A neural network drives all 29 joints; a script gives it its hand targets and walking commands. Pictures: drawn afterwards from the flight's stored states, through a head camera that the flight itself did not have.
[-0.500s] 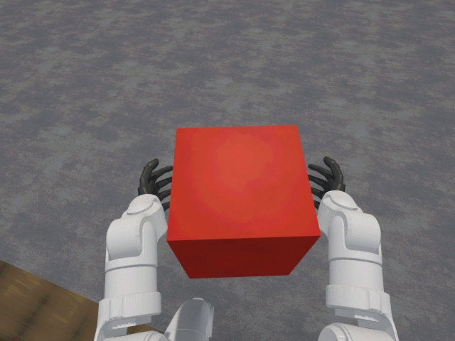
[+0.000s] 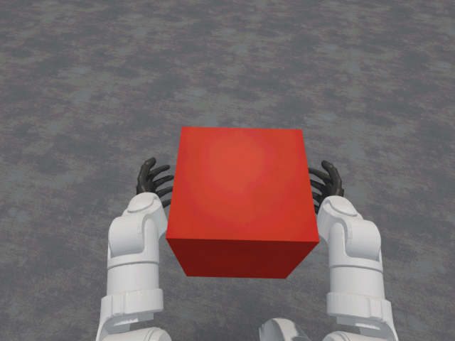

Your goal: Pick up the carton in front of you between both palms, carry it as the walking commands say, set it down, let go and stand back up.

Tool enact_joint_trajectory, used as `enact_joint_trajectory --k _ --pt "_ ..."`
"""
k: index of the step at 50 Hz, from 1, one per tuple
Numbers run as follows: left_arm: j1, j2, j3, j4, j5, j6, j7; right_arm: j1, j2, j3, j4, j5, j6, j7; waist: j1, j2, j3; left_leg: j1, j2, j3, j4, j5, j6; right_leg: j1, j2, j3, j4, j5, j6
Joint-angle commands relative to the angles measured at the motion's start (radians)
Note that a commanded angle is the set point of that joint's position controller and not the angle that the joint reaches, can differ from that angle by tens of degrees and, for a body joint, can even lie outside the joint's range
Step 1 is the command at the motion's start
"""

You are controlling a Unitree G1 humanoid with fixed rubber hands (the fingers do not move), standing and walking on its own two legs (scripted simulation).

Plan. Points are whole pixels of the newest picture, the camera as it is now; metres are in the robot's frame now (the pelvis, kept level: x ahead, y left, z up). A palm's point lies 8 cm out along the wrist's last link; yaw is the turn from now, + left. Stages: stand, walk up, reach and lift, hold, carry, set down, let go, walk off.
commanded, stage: carry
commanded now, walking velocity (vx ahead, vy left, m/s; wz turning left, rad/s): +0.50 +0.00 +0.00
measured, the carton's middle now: (238, 210) +0.34 -0.02 -0.01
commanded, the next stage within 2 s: none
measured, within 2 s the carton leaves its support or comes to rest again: neither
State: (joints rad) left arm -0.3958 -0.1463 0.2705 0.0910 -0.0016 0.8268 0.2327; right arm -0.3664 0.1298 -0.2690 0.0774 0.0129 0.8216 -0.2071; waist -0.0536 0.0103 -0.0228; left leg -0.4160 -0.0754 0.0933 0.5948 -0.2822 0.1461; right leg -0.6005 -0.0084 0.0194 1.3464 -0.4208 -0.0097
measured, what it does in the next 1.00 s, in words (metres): walks ahead: right foot, then left foot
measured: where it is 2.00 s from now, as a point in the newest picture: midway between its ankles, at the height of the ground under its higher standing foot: (211, 137)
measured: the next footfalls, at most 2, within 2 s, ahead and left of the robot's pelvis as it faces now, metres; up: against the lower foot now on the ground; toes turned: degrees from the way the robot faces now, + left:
right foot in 0.30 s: +0.40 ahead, -0.07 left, +0.00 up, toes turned -3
left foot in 0.80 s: +0.67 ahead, +0.14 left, +0.00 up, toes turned +11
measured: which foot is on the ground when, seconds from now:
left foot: down 0.00-0.30, up 0.32-0.78, down 0.80-1.00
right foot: up 0.00-0.28, down 0.30-0.82, up 0.84-1.00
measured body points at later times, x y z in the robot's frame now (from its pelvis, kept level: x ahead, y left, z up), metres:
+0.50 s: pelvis +0.32 -0.02 +0.01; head +0.33 -0.02 +0.46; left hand +0.64 +0.16 +0.08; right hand +0.67 -0.15 +0.08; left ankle +0.30 +0.10 -0.64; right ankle +0.36 -0.07 -0.73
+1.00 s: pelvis +0.64 +0.04 +0.02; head +0.63 +0.05 +0.47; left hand +0.89 +0.19 +0.09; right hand +0.88 -0.11 +0.09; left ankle +0.63 +0.13 -0.73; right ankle +0.64 -0.09 -0.66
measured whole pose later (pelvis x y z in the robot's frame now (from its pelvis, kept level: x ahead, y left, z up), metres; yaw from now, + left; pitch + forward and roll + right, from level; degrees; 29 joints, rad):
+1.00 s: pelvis +0.64 +0.04 +0.02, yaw +0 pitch +4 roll -1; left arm 0.09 -0.14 0.05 -0.46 0.00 1.08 0.16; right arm 0.09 0.14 -0.05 -0.44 0.01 1.08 -0.16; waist -0.03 -0.01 -0.13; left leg -0.22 0.04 0.20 0.34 -0.20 0.04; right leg -0.53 -0.07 -0.09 0.93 -0.32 0.00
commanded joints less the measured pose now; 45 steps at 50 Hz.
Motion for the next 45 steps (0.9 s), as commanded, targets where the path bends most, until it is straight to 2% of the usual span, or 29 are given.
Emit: enact_joint_trajectory --k 1,4,8,10,11,12,13,14,15,16,17,18,19,20,22,24,28,30,33,35,36,37,38,39,40,41,42,43,45 --pt "-0.428 -0.735 -0.545 -0.064 -0.024 -0.058 -0.009 -0.551 0.781 0.664 -0.123 0.193 -0.063 0.047 0.002 0.123 -0.446 0.579 0.276 -0.334 -0.115 0.721 0.031 -0.253 -0.025 -0.038 -0.143 0.096 0.005" --pt "-0.429 -0.731 -0.570 -0.090 -0.018 -0.078 -0.014 -0.533 0.779 0.669 -0.135 0.186 -0.081 0.053 0.001 0.110 -0.428 0.613 0.245 -0.266 -0.118 0.848 0.005 -0.283 -0.011 -0.079 -0.252 0.159 -0.002" --pt "-0.450 -0.710 -0.606 -0.128 -0.035 -0.081 -0.023 -0.484 0.739 0.646 -0.125 0.141 -0.082 0.044 -0.010 0.100 -0.322 0.537 0.190 -0.169 -0.149 0.934 -0.028 -0.145 0.033 -0.157 -0.592 0.366 -0.038" --pt "-0.438 -0.681 -0.612 -0.142 -0.046 -0.069 -0.021 -0.464 0.705 0.634 -0.137 0.123 -0.075 0.030 -0.008 0.104 -0.330 0.523 0.169 -0.102 -0.100 1.089 -0.041 0.020 0.097 -0.238 -0.766 0.466 -0.061" --pt "-0.436 -0.670 -0.616 -0.152 -0.057 -0.062 -0.021 -0.465 0.689 0.628 -0.152 0.114 -0.072 0.021 0.015 0.132 -0.359 0.510 0.175 -0.083 -0.031 1.150 -0.052 0.132 0.122 -0.259 -0.807 0.482 -0.072" --pt "-0.429 -0.657 -0.617 -0.159 -0.066 -0.054 -0.021 -0.469 0.672 0.620 -0.164 0.106 -0.065 0.011 0.065 0.140 -0.402 0.466 0.175 -0.045 0.099 1.161 -0.077 0.295 0.130 -0.265 -0.872 0.513 -0.082" --pt "-0.418 -0.637 -0.610 -0.161 -0.073 -0.044 -0.022 -0.467 0.646 0.603 -0.168 0.095 -0.055 0.001 0.132 0.095 -0.470 0.339 0.165 -0.024 0.297 0.975 -0.105 0.540 0.065 -0.177 -0.899 0.565 -0.109" --pt "-0.390 -0.605 -0.595 -0.154 -0.074 -0.034 -0.020 -0.481 0.623 0.590 -0.176 0.083 -0.039 -0.009 0.168 -0.084 -0.530 0.062 0.086 -0.038 0.567 0.409 -0.135 0.811 -0.150 0.112 -0.819 0.804 -0.204" --pt "-0.394 -0.571 -0.586 -0.150 -0.084 -0.023 -0.012 -0.452 0.617 0.574 -0.173 0.078 -0.022 -0.014 0.157 -0.317 -0.621 -0.253 -0.045 -0.095 0.850 -0.288 -0.152 1.034 -0.382 0.526 -0.813 0.927 -0.346" --pt "-0.359 -0.581 -0.588 -0.113 -0.090 -0.005 -0.006 -0.411 0.588 0.540 -0.132 0.049 -0.005 -0.022 0.130 -0.205 -0.621 -0.292 0.005 -0.162 0.948 -0.248 -0.113 0.953 -0.379 0.586 -0.877 0.670 -0.363" --pt "-0.387 -0.608 -0.592 -0.142 -0.107 0.006 -0.010 -0.406 0.592 0.523 -0.123 0.040 0.006 -0.028 0.123 -0.128 -0.549 -0.325 0.046 -0.167 0.906 -0.233 -0.093 0.868 -0.345 0.504 -0.900 0.512 -0.328" --pt "-0.443 -0.648 -0.626 -0.163 -0.137 0.014 -0.020 -0.426 0.594 0.500 -0.131 0.029 0.013 -0.030 0.110 -0.015 -0.472 -0.326 0.090 -0.155 0.789 -0.171 -0.092 0.769 -0.326 0.440 -0.947 0.398 -0.289" --pt "-0.501 -0.687 -0.647 -0.167 -0.159 0.020 -0.033 -0.443 0.606 0.479 -0.115 0.015 0.020 -0.029 0.102 0.025 -0.393 -0.301 0.109 -0.136 0.691 -0.136 -0.104 0.649 -0.299 0.377 -0.990 0.347 -0.250" --pt "-0.554 -0.709 -0.659 -0.169 -0.173 0.023 -0.045 -0.464 0.629 0.471 -0.099 0.007 0.024 -0.025 0.087 0.004 -0.347 -0.265 0.113 -0.110 0.614 -0.122 -0.102 0.558 -0.270 0.321 -1.024 0.286 -0.225" --pt "-0.564 -0.731 -0.653 -0.149 -0.172 0.032 -0.056 -0.490 0.675 0.497 -0.085 0.000 0.036 -0.013 0.068 -0.074 -0.312 -0.234 0.124 -0.065 0.494 -0.071 -0.114 0.485 -0.263 0.268 -1.102 0.258 -0.221" --pt "-0.505 -0.747 -0.631 -0.132 -0.147 0.042 -0.060 -0.490 0.714 0.538 -0.087 0.010 0.047 0.001 0.072 -0.108 -0.312 -0.217 0.147 -0.049 0.326 0.010 -0.133 0.518 -0.259 0.186 -1.137 0.373 -0.211" --pt "-0.379 -0.752 -0.621 -0.192 -0.116 0.069 -0.064 -0.448 0.783 0.625 -0.189 0.069 0.069 0.020 0.081 -0.154 -0.305 -0.172 0.129 0.030 0.062 0.178 -0.148 0.614 -0.198 0.023 -1.124 0.600 -0.136" --pt "-0.292 -0.730 -0.629 -0.251 -0.113 0.091 -0.063 -0.375 0.781 0.660 -0.253 0.097 0.093 0.027 0.083 -0.163 -0.288 -0.168 0.117 0.061 -0.017 0.216 -0.152 0.667 -0.185 -0.019 -1.110 0.664 -0.115" --pt "-0.122 -0.689 -0.648 -0.346 -0.099 0.140 -0.060 -0.224 0.760 0.710 -0.348 0.133 0.145 0.038 0.091 -0.160 -0.270 -0.141 0.104 0.088 -0.107 0.233 -0.154 0.721 -0.185 -0.043 -1.077 0.747 -0.105" --pt "-0.051 -0.691 -0.660 -0.410 -0.105 0.171 -0.064 -0.173 0.753 0.735 -0.429 0.159 0.178 0.047 0.092 -0.153 -0.277 -0.069 0.080 0.125 -0.173 0.257 -0.151 0.739 -0.179 -0.073 -1.006 0.878 -0.098" --pt "-0.031 -0.692 -0.664 -0.434 -0.105 0.186 -0.066 -0.144 0.750 0.740 -0.453 0.166 0.193 0.049 0.082 -0.145 -0.302 0.036 0.054 0.158 -0.230 0.277 -0.144 0.722 -0.160 -0.108 -0.911 0.942 -0.083" --pt "-0.018 -0.687 -0.670 -0.465 -0.108 0.199 -0.068 -0.111 0.743 0.737 -0.479 0.166 0.204 0.049 0.062 -0.123 -0.352 0.227 0.057 0.151 -0.236 0.239 -0.122 0.631 -0.141 -0.140 -0.773 0.921 -0.057" --pt "-0.008 -0.672 -0.677 -0.492 -0.116 0.211 -0.070 -0.067 0.730 0.729 -0.494 0.162 0.213 0.049 0.038 -0.071 -0.407 0.500 0.175 0.019 -0.190 0.211 -0.063 0.389 -0.131 -0.150 -0.583 0.729 -0.018" --pt "0.011 -0.676 -0.696 -0.539 -0.135 0.221 -0.075 -0.019 0.693 0.717 -0.509 0.149 0.218 0.044 0.036 0.193 -0.500 0.737 0.449 -0.397 -0.187 0.310 0.052 0.089 -0.044 -0.158 -0.302 0.347 0.026" --pt "0.010 -0.679 -0.731 -0.576 -0.158 0.233 -0.082 0.011 0.705 0.707 -0.523 0.142 0.222 0.045 0.037 0.285 -0.470 0.788 0.525 -0.562 -0.265 0.441 0.135 -0.112 0.045 -0.110 -0.131 -0.055 0.021" --pt "0.020 -0.710 -0.755 -0.623 -0.182 0.233 -0.092 0.033 0.744 0.718 -0.561 0.156 0.225 0.056 0.027 0.169 -0.451 0.772 0.513 -0.481 -0.259 0.448 0.133 -0.164 -0.013 -0.030 -0.092 -0.057 -0.008" --pt "0.020 -0.742 -0.771 -0.629 -0.191 0.235 -0.105 0.035 0.771 0.732 -0.591 0.152 0.224 0.065 0.021 0.081 -0.413 0.682 0.495 -0.427 -0.263 0.455 0.100 -0.172 -0.055 -0.014 -0.090 -0.060 -0.006" --pt "0.025 -0.756 -0.779 -0.637 -0.189 0.234 -0.116 0.026 0.787 0.741 -0.608 0.151 0.226 0.073 0.023 0.042 -0.364 0.574 0.464 -0.339 -0.303 0.411 0.060 -0.123 -0.095 -0.005 -0.164 0.000 -0.003" --pt "0.059 -0.771 -0.785 -0.664 -0.180 0.233 -0.125 0.031 0.795 0.754 -0.655 0.165 0.225 0.090 0.034 0.068 -0.308 0.436 0.412 -0.227 -0.393 0.214 -0.001 -0.035 -0.106 -0.045 -0.335 0.064 0.000"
